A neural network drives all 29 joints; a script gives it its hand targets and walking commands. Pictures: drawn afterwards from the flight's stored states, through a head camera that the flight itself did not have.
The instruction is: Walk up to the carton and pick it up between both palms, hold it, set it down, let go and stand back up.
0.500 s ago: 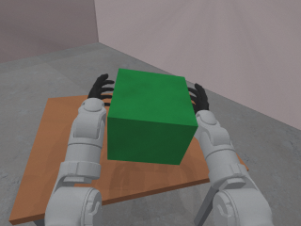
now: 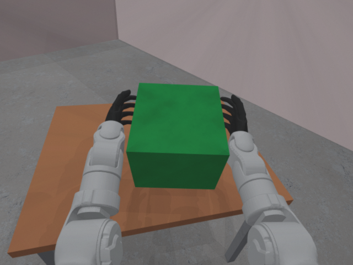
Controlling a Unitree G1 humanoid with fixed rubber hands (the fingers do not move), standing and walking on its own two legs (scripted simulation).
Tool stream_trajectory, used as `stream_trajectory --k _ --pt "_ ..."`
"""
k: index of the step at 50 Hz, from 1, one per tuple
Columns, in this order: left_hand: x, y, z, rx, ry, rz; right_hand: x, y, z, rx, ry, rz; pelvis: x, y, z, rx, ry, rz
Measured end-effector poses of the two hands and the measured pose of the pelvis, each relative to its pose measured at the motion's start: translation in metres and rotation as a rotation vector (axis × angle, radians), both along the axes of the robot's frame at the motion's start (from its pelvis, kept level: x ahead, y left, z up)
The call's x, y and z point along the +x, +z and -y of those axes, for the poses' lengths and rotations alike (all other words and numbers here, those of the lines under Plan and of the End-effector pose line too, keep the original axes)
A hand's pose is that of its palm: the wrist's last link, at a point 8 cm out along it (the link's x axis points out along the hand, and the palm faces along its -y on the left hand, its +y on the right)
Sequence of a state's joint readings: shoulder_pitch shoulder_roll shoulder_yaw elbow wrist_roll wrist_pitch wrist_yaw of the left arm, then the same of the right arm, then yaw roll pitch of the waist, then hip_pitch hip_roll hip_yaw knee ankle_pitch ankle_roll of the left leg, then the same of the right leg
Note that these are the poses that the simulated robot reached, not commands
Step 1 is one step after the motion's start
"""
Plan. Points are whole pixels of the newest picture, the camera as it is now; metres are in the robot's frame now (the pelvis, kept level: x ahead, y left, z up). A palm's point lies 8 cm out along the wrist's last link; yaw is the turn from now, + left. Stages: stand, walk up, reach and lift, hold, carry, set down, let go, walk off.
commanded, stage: set down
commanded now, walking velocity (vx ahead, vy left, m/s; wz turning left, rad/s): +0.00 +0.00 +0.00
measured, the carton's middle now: (176, 136) +0.39 +0.01 +0.14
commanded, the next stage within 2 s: none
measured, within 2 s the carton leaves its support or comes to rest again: neither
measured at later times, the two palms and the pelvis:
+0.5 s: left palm (119, 122) +0.42 +0.15 +0.15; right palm (233, 131) +0.40 -0.13 +0.15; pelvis +0.02 +0.00 +0.00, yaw +0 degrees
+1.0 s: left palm (123, 135) +0.42 +0.15 +0.11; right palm (232, 137) +0.41 -0.13 +0.12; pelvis +0.03 +0.00 +0.00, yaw +0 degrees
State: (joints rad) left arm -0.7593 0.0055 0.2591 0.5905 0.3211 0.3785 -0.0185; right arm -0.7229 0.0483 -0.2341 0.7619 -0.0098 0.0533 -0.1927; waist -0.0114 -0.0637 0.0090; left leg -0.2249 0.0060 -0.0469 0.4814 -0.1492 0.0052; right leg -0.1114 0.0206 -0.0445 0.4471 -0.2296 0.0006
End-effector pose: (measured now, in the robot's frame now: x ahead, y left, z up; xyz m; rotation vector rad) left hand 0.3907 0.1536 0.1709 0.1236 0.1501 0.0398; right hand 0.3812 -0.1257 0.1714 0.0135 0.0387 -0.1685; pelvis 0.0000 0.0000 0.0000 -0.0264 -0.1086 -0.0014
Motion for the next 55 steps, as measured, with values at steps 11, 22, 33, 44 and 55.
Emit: stream_trajectory --k 11,22,33,44,55 --pt "0.021 -0.006 0.004 0.007 -0.005 0.006 0.019 -0.007 0.004 0.005 -0.007 0.008 0.015 0.003 0.002 0.003 0.0 -0.021" --pt "0.027 -0.017 0.002 0.004 -0.02 -0.01 0.022 -0.018 0.002 0.012 -0.018 -0.004 0.02 0.003 0.001 0.001 0.001 -0.027" --pt "0.025 -0.038 0.004 -0.009 -0.034 -0.049 0.018 -0.031 0.004 -0.035 -0.024 -0.039 0.019 0.003 0.0 0.001 0.001 -0.025" --pt "0.027 -0.057 0.007 -0.004 -0.035 -0.073 0.021 -0.044 0.006 -0.036 -0.026 -0.061 0.024 0.003 0.002 0.003 0.001 -0.032" --pt "0.035 -0.069 0.009 -0.013 -0.036 -0.087 0.03 -0.051 0.007 -0.043 -0.026 -0.073 0.032 0.004 0.004 0.006 0.001 -0.043"
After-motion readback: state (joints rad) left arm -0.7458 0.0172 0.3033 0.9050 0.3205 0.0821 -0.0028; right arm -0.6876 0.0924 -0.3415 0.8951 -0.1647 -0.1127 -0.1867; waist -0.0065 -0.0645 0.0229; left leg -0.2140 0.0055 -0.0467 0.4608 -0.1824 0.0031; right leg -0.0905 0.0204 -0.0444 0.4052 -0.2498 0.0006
